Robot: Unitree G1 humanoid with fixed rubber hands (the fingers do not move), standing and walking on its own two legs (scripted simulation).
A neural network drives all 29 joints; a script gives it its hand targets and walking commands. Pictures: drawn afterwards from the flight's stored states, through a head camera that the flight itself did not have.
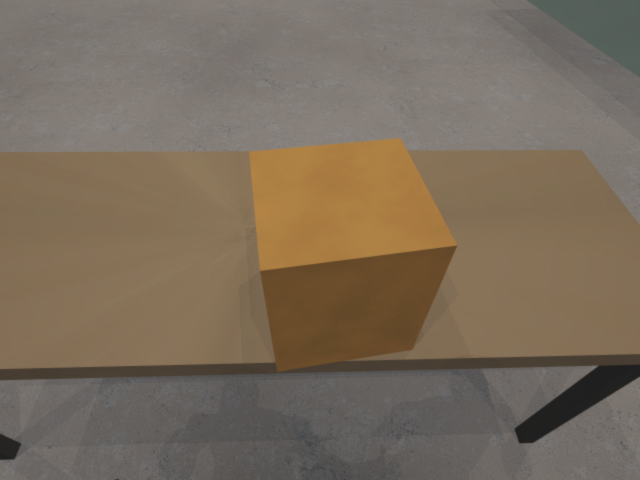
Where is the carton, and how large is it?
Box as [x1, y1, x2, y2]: [249, 138, 456, 371]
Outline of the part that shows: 400,138 249,152 260,273 277,371 407,350 412,348 456,247 456,244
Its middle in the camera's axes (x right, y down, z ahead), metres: +0.02 +0.02 +0.56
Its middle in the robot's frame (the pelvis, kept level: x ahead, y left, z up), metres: +0.42 +0.00 +0.03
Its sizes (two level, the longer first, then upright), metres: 0.210 0.200 0.250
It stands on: a table, 0.66 m high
